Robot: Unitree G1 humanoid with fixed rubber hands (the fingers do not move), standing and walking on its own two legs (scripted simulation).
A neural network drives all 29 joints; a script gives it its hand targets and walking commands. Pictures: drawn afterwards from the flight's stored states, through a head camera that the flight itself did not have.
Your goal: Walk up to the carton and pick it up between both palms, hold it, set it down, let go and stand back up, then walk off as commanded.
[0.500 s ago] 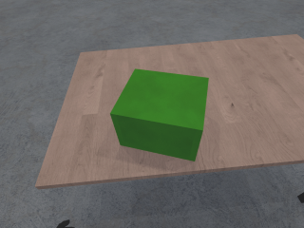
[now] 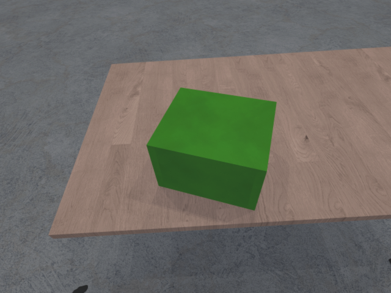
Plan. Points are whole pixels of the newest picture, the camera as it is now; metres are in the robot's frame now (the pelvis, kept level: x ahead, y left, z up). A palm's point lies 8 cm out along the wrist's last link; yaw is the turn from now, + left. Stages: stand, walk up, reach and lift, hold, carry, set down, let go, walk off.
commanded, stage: walk up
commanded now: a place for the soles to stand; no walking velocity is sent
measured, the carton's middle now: (215, 145) +0.48 +0.00 +0.00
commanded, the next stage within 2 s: stand in 0.66 s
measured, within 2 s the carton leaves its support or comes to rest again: neither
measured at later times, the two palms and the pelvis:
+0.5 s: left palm out of the picture +0.09 +0.32 -0.12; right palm out of the picture +0.07 -0.32 -0.11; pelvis +0.01 +0.00 -0.02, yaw +2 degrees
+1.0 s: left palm out of the picture +0.10 +0.27 -0.12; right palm out of the picture +0.10 -0.34 -0.12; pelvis +0.02 -0.04 -0.01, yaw +4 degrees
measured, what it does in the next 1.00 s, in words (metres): steps on the spot: right foot, then left foot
